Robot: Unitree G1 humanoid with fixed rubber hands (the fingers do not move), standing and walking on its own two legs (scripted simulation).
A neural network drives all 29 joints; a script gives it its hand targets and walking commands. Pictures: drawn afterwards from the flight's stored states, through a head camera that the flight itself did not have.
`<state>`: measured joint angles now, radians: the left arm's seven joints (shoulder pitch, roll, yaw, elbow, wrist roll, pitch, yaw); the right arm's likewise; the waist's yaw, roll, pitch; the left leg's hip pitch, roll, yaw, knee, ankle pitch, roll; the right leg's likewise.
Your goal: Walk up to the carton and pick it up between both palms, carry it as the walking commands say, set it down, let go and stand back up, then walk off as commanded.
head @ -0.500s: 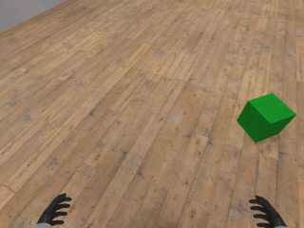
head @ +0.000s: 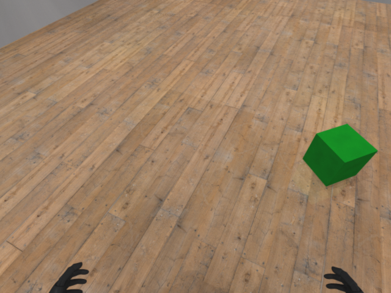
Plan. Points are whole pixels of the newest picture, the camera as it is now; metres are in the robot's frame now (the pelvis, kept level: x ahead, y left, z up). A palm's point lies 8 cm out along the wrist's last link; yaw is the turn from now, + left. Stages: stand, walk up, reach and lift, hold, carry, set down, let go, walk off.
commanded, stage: stand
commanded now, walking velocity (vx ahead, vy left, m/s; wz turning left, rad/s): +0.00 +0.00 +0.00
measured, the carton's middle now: (336, 155) +0.95 -0.81 -0.66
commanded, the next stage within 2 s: walk up in 0.98 s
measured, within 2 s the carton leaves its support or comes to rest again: neither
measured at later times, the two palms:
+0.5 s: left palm out of the picture +0.10 +0.31 -0.10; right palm out of the picture +0.10 -0.31 -0.10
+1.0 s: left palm out of the picture +0.11 +0.31 -0.10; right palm out of the picture +0.10 -0.31 -0.10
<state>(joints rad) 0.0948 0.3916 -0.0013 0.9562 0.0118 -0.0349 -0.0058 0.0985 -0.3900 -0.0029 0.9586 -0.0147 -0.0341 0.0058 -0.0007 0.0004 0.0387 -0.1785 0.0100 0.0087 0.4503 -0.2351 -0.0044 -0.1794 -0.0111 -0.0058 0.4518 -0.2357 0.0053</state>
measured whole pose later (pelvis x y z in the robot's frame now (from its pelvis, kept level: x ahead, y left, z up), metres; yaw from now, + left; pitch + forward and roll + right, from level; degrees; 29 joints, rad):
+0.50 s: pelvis +0.00 +0.00 +0.01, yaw +0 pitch -2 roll +0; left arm 0.09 0.40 0.00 1.05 0.01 -0.03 0.00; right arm 0.09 -0.40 0.00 1.05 -0.01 -0.03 0.00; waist 0.00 0.00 0.04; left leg -0.14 0.01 0.01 0.36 -0.19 -0.01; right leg -0.14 -0.01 0.00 0.36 -0.19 0.01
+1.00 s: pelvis +0.01 +0.00 +0.01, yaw +0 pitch -2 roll +0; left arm 0.08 0.40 0.00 1.06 0.01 -0.02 0.00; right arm 0.09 -0.40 -0.01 1.06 -0.01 -0.02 0.00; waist 0.00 0.00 0.04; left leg -0.12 0.01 0.01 0.34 -0.18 -0.01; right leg -0.12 -0.01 0.00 0.34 -0.18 0.01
